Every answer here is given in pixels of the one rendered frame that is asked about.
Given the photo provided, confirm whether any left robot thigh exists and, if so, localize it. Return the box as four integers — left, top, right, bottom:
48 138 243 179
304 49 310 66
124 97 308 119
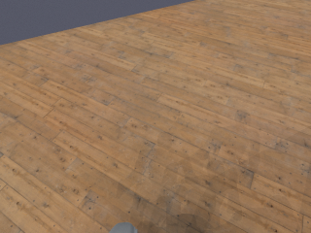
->
109 222 138 233

